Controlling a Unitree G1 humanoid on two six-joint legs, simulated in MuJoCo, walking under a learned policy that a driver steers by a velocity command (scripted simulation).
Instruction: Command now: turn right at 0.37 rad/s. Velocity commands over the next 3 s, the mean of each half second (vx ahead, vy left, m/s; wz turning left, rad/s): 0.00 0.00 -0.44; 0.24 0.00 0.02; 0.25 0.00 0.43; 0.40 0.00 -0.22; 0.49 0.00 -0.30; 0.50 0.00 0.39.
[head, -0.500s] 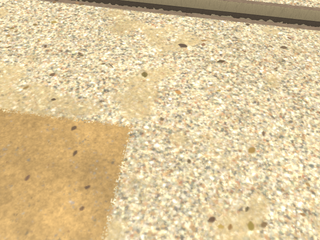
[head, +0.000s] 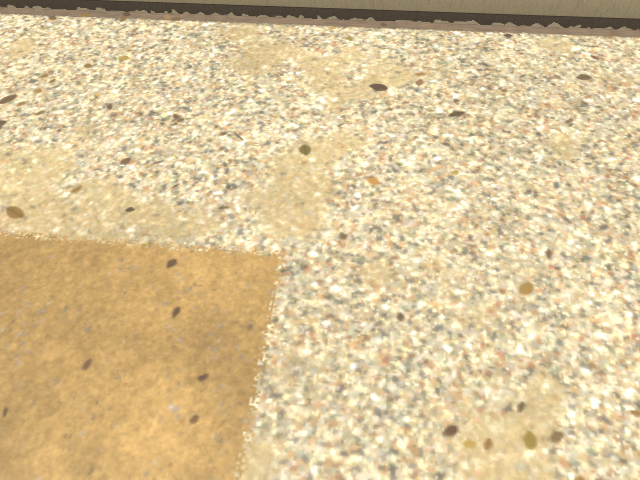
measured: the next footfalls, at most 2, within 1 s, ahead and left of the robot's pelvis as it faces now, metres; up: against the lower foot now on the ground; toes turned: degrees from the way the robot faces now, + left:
left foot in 0.22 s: +0.04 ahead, +0.11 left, +0.00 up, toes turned -11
right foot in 0.64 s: -0.05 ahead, -0.08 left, +0.00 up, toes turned -16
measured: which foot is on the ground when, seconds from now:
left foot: up 0.00-0.20, down 0.22-0.64, up 0.66-1.00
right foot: down 0.00-0.22, up 0.24-0.62, down 0.64-1.00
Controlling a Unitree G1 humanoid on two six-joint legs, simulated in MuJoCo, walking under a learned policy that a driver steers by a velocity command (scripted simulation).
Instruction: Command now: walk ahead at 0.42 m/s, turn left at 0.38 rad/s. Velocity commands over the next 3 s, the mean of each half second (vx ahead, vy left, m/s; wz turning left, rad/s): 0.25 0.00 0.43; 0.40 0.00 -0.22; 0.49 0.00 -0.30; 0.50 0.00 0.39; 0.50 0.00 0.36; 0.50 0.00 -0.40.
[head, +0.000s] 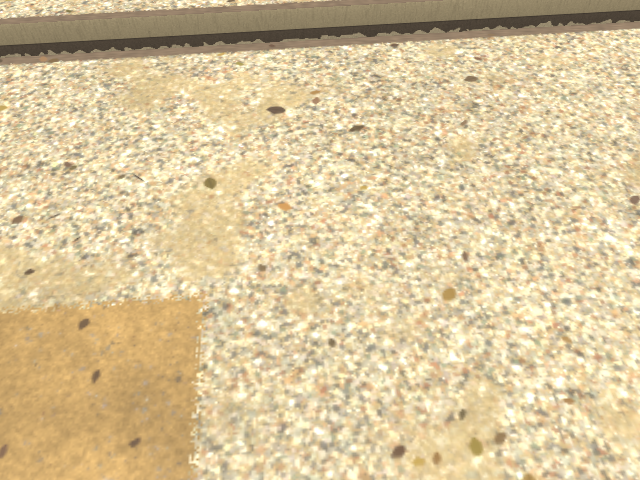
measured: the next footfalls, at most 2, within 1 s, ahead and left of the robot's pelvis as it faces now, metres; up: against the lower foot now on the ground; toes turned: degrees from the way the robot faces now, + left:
left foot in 0.14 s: +0.23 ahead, +0.13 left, +0.00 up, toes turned +8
right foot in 0.88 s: +0.50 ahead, -0.01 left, +0.00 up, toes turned +6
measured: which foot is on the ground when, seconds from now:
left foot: up 0.00-0.12, down 0.14-0.90, up 0.92-1.00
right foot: down 0.00-0.14, up 0.16-0.86, down 0.88-1.00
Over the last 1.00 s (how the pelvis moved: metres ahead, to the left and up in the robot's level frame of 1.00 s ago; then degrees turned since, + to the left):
0.06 0.01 0.00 -11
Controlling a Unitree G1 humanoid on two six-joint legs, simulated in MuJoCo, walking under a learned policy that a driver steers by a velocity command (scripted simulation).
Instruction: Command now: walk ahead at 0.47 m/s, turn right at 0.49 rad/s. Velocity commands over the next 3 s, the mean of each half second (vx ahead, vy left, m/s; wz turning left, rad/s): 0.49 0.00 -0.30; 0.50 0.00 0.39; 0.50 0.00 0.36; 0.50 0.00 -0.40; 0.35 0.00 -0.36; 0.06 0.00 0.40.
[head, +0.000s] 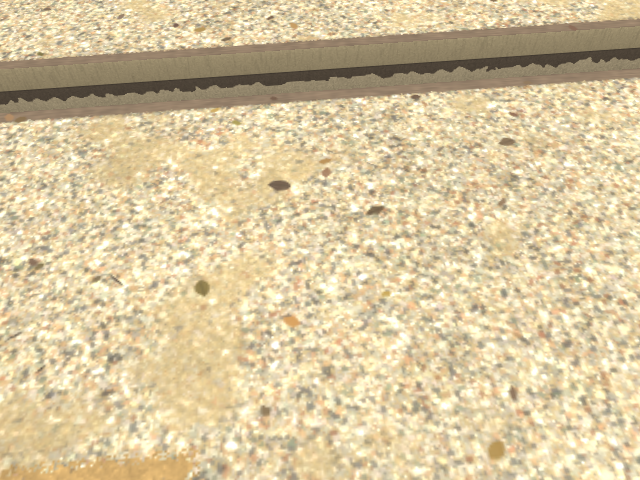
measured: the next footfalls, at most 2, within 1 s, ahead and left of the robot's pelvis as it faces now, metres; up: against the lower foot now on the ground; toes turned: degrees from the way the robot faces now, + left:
left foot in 0.38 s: +0.40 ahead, +0.07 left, +0.00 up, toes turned -10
right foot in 0.86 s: +0.62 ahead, -0.16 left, +0.00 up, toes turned +2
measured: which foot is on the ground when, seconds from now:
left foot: up 0.00-0.36, down 0.38-0.88, up 0.90-1.00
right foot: down 0.00-0.40, up 0.42-0.84, down 0.86-1.00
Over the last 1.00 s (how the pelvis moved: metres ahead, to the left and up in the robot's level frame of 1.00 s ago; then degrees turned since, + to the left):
0.44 0.04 -0.01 4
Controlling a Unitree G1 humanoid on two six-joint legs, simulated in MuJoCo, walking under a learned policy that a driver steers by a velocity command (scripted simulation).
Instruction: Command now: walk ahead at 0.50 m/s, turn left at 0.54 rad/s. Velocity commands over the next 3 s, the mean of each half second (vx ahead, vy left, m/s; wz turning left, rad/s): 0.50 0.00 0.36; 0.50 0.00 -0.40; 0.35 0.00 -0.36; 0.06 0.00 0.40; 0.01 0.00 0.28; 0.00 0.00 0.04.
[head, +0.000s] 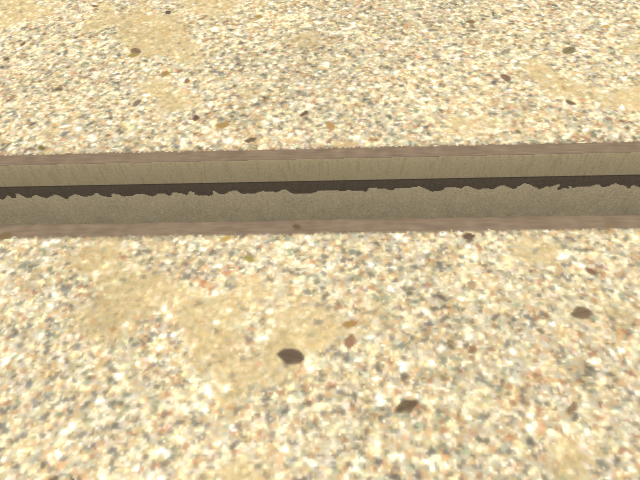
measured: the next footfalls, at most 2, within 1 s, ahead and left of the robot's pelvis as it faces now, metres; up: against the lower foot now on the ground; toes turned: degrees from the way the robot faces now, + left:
left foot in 0.38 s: +0.31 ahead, +0.15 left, +0.00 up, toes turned +15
right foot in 0.94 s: +0.61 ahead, +0.01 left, +0.00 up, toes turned -7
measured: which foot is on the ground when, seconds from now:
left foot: up 0.00-0.36, down 0.38-0.94, up 0.96-1.00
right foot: down 0.00-0.38, up 0.40-0.92, down 0.94-1.00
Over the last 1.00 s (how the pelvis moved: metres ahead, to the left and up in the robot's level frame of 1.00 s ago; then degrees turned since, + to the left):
0.54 -0.07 0.01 6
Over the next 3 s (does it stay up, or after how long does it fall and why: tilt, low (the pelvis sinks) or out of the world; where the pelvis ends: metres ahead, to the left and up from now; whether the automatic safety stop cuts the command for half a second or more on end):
stays up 0.71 0.03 0.00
